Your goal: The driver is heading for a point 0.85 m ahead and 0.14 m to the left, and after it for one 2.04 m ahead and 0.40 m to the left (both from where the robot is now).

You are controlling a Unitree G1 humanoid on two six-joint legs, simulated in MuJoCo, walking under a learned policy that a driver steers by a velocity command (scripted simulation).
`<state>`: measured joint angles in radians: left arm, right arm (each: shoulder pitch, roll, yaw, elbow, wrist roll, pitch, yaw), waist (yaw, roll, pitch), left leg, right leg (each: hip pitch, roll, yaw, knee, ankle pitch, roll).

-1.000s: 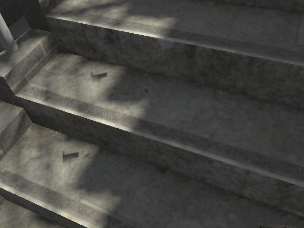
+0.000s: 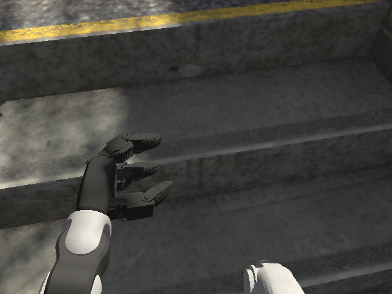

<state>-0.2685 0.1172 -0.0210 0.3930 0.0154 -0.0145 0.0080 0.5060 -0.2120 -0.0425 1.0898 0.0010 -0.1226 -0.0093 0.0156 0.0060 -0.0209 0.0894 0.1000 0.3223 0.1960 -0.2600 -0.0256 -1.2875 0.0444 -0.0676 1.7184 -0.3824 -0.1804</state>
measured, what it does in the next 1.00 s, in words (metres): climbs, turning left: right foot 0.18 m higher, then left foot 0.18 m higher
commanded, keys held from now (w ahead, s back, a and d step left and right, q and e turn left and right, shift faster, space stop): w+e+shift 0.08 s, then w+q+shift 0.40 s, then q+shift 0.52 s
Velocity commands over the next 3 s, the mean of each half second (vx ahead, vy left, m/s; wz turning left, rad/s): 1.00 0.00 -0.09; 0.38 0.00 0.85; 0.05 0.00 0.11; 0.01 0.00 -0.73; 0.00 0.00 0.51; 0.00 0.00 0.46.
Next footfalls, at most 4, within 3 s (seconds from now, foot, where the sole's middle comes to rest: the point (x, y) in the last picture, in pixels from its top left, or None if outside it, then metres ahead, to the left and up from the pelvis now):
0.06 right None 0.22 -0.05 -0.61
0.44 left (190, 235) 0.51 0.05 -0.43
0.72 right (234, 96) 0.86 -0.06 -0.25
1.12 left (133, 111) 0.79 0.22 -0.25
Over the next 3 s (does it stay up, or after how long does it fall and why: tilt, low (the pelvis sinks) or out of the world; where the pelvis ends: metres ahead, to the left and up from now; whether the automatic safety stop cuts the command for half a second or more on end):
stays up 1.01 0.12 0.69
